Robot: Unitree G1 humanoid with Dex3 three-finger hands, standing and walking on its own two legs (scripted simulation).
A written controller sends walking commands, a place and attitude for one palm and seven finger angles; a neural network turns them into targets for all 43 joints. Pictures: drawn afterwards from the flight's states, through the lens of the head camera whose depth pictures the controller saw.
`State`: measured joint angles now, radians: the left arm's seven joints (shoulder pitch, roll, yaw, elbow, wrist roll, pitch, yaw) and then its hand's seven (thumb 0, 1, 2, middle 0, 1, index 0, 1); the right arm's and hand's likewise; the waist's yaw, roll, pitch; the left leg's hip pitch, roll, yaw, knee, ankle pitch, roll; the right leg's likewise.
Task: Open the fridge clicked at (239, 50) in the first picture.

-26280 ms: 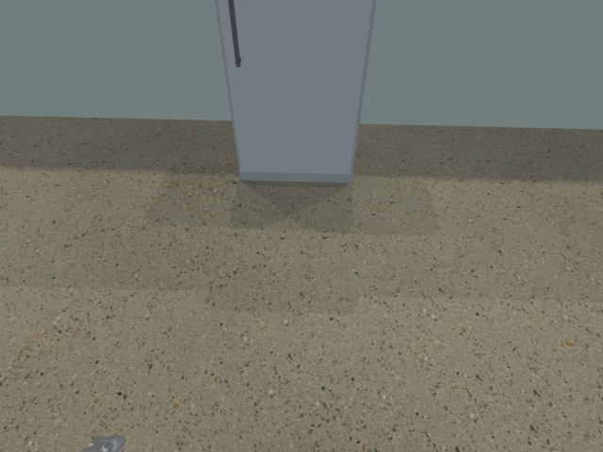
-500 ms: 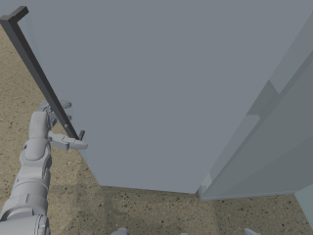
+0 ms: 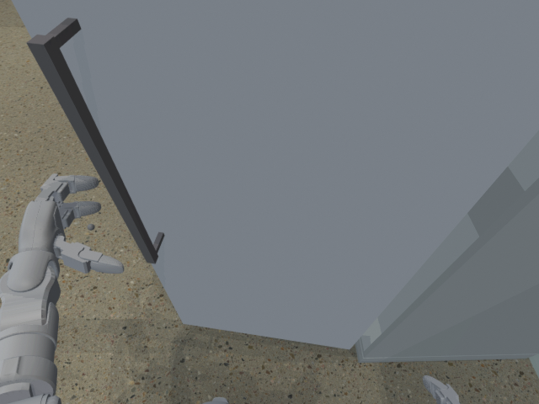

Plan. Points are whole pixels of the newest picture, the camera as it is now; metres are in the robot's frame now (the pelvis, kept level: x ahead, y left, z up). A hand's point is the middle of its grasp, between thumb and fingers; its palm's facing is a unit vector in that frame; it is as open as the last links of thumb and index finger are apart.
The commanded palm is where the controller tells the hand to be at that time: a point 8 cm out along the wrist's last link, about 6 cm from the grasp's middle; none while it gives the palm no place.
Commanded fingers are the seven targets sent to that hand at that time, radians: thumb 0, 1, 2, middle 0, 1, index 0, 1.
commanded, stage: slip the hand off the handle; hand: left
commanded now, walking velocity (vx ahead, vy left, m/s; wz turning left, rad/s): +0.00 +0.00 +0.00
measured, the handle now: (122, 177) +0.39 +0.24 +0.12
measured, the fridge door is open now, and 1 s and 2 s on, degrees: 80 80 80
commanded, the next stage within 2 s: draw the hand back to the body in 0.94 s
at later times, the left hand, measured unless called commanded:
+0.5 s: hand (59, 253) +0.31 +0.33 +0.04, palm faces +0.24 -0.94 -0.24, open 14.6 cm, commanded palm +0.27 +0.36 +0.07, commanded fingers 0.00 -0.55 0.20 -0.25 -1.15 -0.25 -1.15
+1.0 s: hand (22, 305) +0.23 +0.34 +0.05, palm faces +0.27 -0.93 -0.25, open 14.6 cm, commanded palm +0.21 +0.38 +0.07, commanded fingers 0.00 -0.55 0.20 -0.25 -1.15 -0.25 -1.15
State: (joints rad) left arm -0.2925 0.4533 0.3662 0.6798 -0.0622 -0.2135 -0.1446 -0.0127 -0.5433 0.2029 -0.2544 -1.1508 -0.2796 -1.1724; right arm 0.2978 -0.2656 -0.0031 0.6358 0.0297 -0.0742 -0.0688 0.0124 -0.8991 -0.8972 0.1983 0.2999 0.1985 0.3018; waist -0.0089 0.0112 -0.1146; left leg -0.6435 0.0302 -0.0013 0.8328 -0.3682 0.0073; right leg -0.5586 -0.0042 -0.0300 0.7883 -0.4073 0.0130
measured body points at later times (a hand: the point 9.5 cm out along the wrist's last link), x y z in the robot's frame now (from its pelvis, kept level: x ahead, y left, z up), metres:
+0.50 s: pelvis -0.01 +0.01 +0.00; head +0.03 +0.02 +0.45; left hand +0.29 +0.38 +0.06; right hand +0.09 -0.26 -0.10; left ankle +0.02 +0.11 -0.70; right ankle -0.01 -0.13 -0.70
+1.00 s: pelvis -0.01 +0.00 +0.00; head +0.01 +0.01 +0.45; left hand +0.21 +0.39 +0.06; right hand +0.15 -0.24 -0.08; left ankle +0.02 +0.11 -0.70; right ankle -0.01 -0.13 -0.70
